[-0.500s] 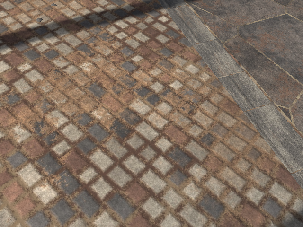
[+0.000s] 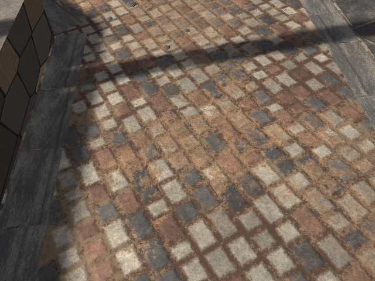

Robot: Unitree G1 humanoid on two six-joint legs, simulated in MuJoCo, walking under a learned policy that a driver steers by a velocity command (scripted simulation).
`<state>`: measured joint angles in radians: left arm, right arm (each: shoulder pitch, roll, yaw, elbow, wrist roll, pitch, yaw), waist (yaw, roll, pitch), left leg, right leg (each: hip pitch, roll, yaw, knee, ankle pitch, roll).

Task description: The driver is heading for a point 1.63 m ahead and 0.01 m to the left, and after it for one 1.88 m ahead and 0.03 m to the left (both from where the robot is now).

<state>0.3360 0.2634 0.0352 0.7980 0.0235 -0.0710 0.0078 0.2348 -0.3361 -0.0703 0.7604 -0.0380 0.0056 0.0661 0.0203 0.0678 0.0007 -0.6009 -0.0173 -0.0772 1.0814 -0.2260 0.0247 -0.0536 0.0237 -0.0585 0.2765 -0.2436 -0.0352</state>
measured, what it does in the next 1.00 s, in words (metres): walks ahead, turning left: left foot, then right foot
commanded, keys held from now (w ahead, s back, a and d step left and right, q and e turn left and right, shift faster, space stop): w+q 0.06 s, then q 0.30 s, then no key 0.18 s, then w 0.46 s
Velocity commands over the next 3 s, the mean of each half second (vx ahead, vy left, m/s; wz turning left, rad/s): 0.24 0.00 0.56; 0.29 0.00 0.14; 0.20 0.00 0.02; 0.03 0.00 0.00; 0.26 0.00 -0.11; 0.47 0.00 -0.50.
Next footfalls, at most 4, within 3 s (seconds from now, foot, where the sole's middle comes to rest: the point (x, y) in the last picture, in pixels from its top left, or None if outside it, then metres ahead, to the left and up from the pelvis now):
0.24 left None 0.28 0.12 -0.78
0.88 right None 0.37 -0.04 -0.78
1.28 left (156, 262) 0.58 0.21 -0.78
1.62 right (212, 261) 0.58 0.01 -0.78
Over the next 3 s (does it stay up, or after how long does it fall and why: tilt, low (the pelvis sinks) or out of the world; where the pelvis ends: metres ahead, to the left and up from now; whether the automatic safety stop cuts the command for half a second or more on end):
stays up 0.91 0.19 -0.01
